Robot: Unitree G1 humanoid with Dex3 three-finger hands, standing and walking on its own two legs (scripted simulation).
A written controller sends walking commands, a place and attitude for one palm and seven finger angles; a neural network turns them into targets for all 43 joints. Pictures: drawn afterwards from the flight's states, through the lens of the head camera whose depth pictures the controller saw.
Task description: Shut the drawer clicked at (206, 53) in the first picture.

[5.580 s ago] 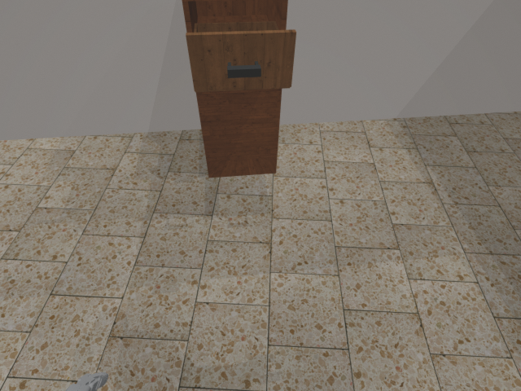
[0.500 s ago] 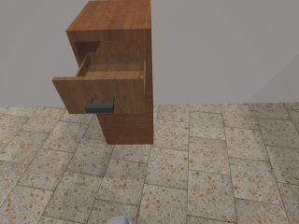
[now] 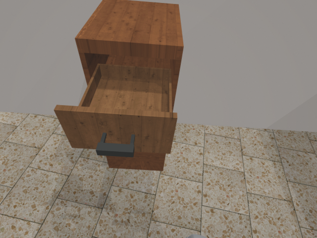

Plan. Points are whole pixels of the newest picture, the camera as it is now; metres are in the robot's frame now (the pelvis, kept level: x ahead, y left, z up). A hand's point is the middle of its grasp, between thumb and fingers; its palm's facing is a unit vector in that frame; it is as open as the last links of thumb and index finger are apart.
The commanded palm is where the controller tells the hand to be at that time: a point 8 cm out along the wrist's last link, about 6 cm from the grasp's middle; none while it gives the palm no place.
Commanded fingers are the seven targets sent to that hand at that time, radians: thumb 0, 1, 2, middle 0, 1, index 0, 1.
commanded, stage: come to a stop and stand still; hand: left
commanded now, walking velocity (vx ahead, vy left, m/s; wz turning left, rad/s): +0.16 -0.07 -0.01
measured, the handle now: (117, 143) +0.36 +0.15 +0.01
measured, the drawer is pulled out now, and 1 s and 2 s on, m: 0.29 0.29 0.29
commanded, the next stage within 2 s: look again from close up in 1.90 s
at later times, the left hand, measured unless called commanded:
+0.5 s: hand out of the picture +0.11 +0.16 -0.17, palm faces +0.06 -0.97 -0.25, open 7.3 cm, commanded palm none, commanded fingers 0.00 0.90 0.90 -0.20 -0.30 -0.20 -0.30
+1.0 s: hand out of the picture -0.05 +0.19 -0.17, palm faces +0.01 -0.98 -0.18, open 7.4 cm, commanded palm none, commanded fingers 0.00 0.90 0.90 -0.20 -0.30 -0.20 -0.30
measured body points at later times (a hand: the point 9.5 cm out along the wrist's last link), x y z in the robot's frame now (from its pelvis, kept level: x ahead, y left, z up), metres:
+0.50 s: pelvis +0.03 -0.02 -0.01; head +0.06 -0.04 +0.44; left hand +0.11 +0.21 -0.15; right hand +0.04 -0.26 -0.18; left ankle -0.01 +0.10 -0.69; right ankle +0.13 -0.15 -0.74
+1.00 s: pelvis -0.03 +0.00 +0.01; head -0.01 +0.02 +0.46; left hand -0.05 +0.24 -0.16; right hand -0.06 -0.21 -0.15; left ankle -0.01 +0.12 -0.74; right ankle -0.06 -0.12 -0.70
